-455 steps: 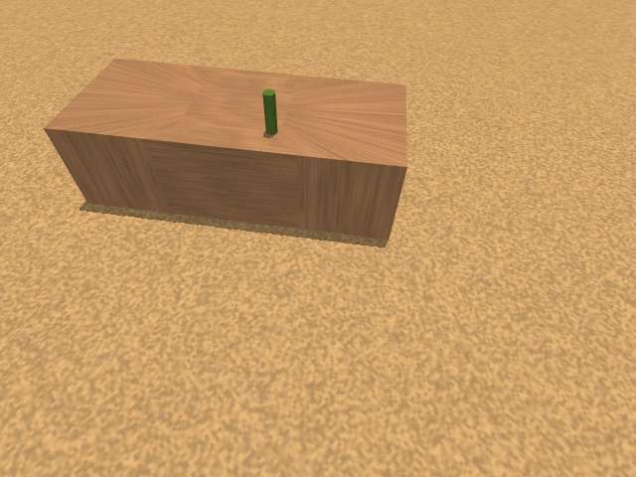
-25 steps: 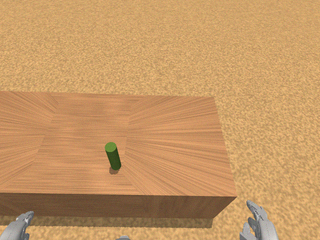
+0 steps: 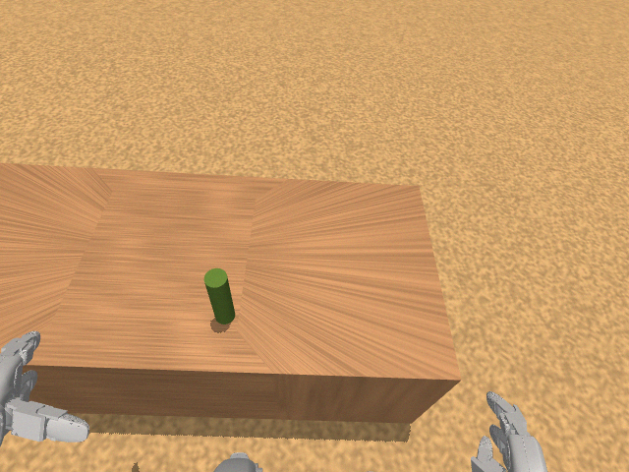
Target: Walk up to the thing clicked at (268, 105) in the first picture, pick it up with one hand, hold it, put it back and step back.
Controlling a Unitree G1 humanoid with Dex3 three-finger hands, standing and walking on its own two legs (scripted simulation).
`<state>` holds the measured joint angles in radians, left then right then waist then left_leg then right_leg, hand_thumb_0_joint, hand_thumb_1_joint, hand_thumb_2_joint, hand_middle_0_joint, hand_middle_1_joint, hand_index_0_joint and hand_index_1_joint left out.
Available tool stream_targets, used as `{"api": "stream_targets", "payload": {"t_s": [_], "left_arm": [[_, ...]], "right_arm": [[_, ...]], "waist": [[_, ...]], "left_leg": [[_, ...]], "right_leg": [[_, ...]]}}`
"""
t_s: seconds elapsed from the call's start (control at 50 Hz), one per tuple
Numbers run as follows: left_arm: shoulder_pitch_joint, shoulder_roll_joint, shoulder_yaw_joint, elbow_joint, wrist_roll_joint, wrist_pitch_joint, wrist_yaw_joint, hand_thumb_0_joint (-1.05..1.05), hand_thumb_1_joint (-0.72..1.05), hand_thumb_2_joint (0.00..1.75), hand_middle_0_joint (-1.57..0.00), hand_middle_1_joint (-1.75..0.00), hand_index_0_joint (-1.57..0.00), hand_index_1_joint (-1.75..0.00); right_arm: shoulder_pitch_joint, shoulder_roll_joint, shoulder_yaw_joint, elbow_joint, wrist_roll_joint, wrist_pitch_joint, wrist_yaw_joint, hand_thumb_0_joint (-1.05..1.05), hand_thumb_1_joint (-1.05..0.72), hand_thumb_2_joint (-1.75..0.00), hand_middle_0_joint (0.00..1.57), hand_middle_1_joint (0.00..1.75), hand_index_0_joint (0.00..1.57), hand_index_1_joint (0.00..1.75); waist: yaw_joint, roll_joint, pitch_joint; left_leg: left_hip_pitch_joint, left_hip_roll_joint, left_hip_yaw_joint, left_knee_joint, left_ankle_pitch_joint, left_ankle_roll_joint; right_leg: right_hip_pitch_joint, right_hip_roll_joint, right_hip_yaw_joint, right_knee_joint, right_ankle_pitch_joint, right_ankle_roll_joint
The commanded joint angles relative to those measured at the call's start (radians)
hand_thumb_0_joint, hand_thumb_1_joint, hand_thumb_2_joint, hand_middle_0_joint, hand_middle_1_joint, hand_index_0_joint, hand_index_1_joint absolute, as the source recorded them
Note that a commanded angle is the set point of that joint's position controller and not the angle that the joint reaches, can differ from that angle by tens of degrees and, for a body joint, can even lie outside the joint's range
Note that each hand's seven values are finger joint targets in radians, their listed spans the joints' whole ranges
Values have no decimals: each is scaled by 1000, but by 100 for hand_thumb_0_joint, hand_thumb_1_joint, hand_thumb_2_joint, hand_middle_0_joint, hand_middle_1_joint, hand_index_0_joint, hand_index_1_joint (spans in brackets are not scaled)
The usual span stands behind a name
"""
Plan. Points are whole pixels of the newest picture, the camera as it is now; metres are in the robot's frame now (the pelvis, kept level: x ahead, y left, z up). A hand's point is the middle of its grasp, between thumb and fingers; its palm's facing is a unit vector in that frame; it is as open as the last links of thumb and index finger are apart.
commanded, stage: go down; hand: left
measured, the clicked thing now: (220, 298) +0.48 +0.17 -0.25
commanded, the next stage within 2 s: approach in 1.18 s
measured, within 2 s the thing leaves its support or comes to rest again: neither
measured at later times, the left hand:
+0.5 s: hand (44, 345) +0.28 +0.33 -0.01, palm faces +0.11 -0.97 -0.20, open 17.5 cm
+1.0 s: hand (37, 283) +0.35 +0.35 +0.02, palm faces +0.12 -0.98 -0.13, open 17.3 cm
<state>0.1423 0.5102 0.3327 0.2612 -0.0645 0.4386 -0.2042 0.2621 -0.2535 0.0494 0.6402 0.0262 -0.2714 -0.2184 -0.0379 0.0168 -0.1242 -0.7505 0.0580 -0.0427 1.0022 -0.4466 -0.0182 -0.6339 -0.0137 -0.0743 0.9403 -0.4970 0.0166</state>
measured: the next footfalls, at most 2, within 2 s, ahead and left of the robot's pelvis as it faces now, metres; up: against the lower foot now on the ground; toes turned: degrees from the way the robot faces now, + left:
none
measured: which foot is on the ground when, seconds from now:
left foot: down 0.00-1.00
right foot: down 0.00-1.00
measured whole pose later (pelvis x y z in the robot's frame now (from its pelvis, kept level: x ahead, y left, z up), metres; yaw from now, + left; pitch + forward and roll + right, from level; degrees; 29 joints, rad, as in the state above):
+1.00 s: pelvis -0.01 +0.00 +0.00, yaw -2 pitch +14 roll -3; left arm -0.43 0.73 0.56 1.01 -0.05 -0.06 -0.50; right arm 0.37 -0.30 0.05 0.71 -0.02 -0.20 -0.16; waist -0.07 -0.01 -0.07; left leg -0.82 0.07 -0.01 0.97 -0.40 -0.01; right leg -0.73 0.00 -0.04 0.92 -0.44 0.02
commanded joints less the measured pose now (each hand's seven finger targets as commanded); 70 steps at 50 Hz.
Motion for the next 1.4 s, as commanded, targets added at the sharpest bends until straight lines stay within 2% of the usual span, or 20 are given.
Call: {"api": "stream_targets", "payload": {"t_s": [0.0, 0.16, 0.28, 0.42, 0.46, 0.5, 0.56, 0.58, 0.64, 0.66, 0.74, 0.86, 0.9, 0.94, 1.02, 1.04, 1.08, 1.22, 1.28, 1.38], "left_arm": [[-201, 321, 156, 9, -16, -61, -39, 0, -51, 4, -8, -2, -5, -4], [-239, 325, 166, 136, -22, -132, -153, 0, -53, 2, -8, -3, -6, -4], [-270, 356, 192, 76, -16, -211, -161, 0, -55, 1, -8, -2, -6, -3], [-429, 409, 217, 94, -5, -289, -138, 0, -56, 3, -8, -1, -5, -3], [-550, 448, 231, 94, -10, -319, -148, 0, -52, 3, -8, 0, -5, -2], [-622, 439, 215, 148, -16, -341, -167, 0, -53, 3, -7, 0, -4, -2], [-670, 474, 231, 298, -7, -364, -199, 0, -52, 2, -8, 0, -5, -1], [-645, 445, 210, 395, -1, -366, -219, 0, -53, 1, -8, 0, -5, -1], [-680, 465, 198, 491, 5, -391, -259, 0, -52, 0, -8, 0, -6, -1], [-731, 501, 218, 440, 2, -413, -265, 0, -51, 1, -8, 0, -5, -1], [-760, 557, 266, 517, -7, -474, -276, 0, -53, 1, -7, -1, -6, -1], [-819, 604, 295, 555, -13, -541, -284, 0, -47, 3, -7, -1, -5, -2], [-836, 653, 324, 535, -13, -557, -284, 0, -46, 3, -7, -1, -5, -2], [-863, 630, 298, 556, -16, -561, -297, 0, -47, 3, -7, -1, -5, -2], [-857, 650, 317, 575, -20, -570, -305, 0, -46, 4, -7, -1, -5, -2], [-841, 621, 293, 604, -20, -566, -313, 0, -47, 3, -8, -1, -5, -2], [-840, 646, 313, 596, -23, -570, -313, 0, -46, 4, -7, -1, -5, -2], [-836, 615, 295, 602, -31, -575, -322, 0, -54, 2, -8, -3, -6, -4], [-879, 651, 320, 572, -33, -590, -316, 0, -60, 0, -11, 0, -8, -2], [-882, 503, 272, 677, -70, -654, -331, 0, -58, 0, -10, -1, -7, -3]], "right_arm": [[-14, -165, -71, -96, -2, -59, -14, 0, -89, -90, 20, 30, 20, 30], [35, -177, -92, -77, -8, -41, 12, 0, -91, -90, 20, 30, 20, 30], [57, -187, -106, -79, -14, -26, 27, 0, -91, -90, 20, 30, 20, 30], [81, -187, -102, -45, -23, -29, 19, 0, -91, -90, 20, 30, 20, 30], [92, -191, -101, -21, -27, -30, 15, 0, -91, -90, 20, 30, 20, 30], [102, -192, -96, -6, -31, -31, 13, 0, -91, -90, 20, 30, 20, 30], [104, -200, -91, -5, -34, -31, 13, 0, -91, -90, 20, 30, 20, 30], [123, -198, -92, 15, -37, -25, 16, 0, -90, -90, 20, 30, 20, 30], [124, -211, -91, -9, -39, -20, 23, 0, -88, -89, 20, 30, 20, 30], [129, -209, -89, -11, -40, -17, 26, 0, -88, -89, 20, 30, 20, 30], [128, -212, -80, -36, -40, -11, 35, 0, -88, -89, 20, 30, 20, 30], [150, -227, -81, -28, -40, 15, 35, 0, -88, -89, 20, 30, 20, 30], [147, -228, -79, -38, -40, 20, 34, 0, -87, -89, 20, 30, 20, 30], [164, -235, -82, -20, -40, 27, 32, 0, -88, -89, 20, 30, 20, 30], [174, -240, -82, -18, -40, 38, 28, 0, -88, -90, 20, 30, 20, 30], [189, -235, -80, 0, -43, 43, 27, 0, -88, -90, 20, 30, 20, 30], [182, -239, -80, -9, -41, 43, 29, 0, -88, -90, 20, 30, 20, 30], [185, -239, -83, -11, -37, 57, 34, 0, -89, -90, 20, 30, 20, 30], [191, -239, -85, -8, -39, 60, 34, 0, -89, -89, 20, 30, 20, 30], [173, -225, -79, 9, -45, 55, 42, 0, -88, -89, 20, 30, 20, 30]], "waist": [[-2, 109, -147], [24, 102, -216], [35, 126, -237], [5, 127, -202], [-15, 137, -208], [-31, 134, -196], [-22, 123, -180], [-21, 113, -173], [-14, 121, -185], [0, 151, -199], [8, 105, -227], [-3, 97, -276], [9, 121, -297], [-11, 140, -279], [-8, 148, -316], [-17, 134, -301], [-8, 142, -309], [-11, 142, -279], [-12, 142, -300], [-54, 89, -214]], "left_leg": [[200, -44, 7, -166, 181, 31], [285, -31, 0, -173, 417, 31], [326, -16, -7, -187, 480, 23], [302, -23, 5, -194, 337, 30], [313, -21, 6, -191, 324, 32], [308, -23, 8, -188, 307, 35], [270, -30, 14, -194, 248, 37], [257, -29, 10, -196, 226, 36], [247, -26, 7, -205, 189, 29], [252, -26, 7, -206, 195, 26], [225, -28, 14, -184, 208, 29], [222, -28, 20, -160, 233, 34], [214, -32, 26, -160, 234, 32], [246, -27, 20, -162, 227, 31], [265, -25, 16, -149, 276, 31], [264, -24, 20, -143, 288, 34], [256, -26, 19, -140, 317, 35], [274, -17, 10, -138, 355, 34], [269, -19, 11, -133, 352, 35], [185, -13, 8, -92, 300, 40]], "right_leg": [[21, 20, 45, -190, 191, -12], [52, 41, 9, -158, 334, -23], [39, 49, 2, -145, 329, -27], [23, 39, 21, -162, 283, -24], [3, 38, 25, -166, 280, -22], [-3, 34, 29, -171, 280, -23], [-1, 28, 34, -184, 244, -27], [-16, 30, 29, -182, 224, -28], [-32, 33, 20, -180, 192, -33], [-39, 32, 19, -175, 197, -35], [-24, 33, 22, -167, 207, -34], [-31, 32, 35, -160, 227, -30], [-5, 27, 46, -159, 230, -31], [-48, 34, 39, -160, 223, -32], [-52, 36, 32, -152, 256, -35], [-52, 36, 34, -159, 269, -32], [-36, 35, 33, -154, 291, -33], [-75, 41, 22, -150, 302, -34], [-57, 41, 24, -143, 304, -34], [-152, 41, 27, -108, 268, -33]]}}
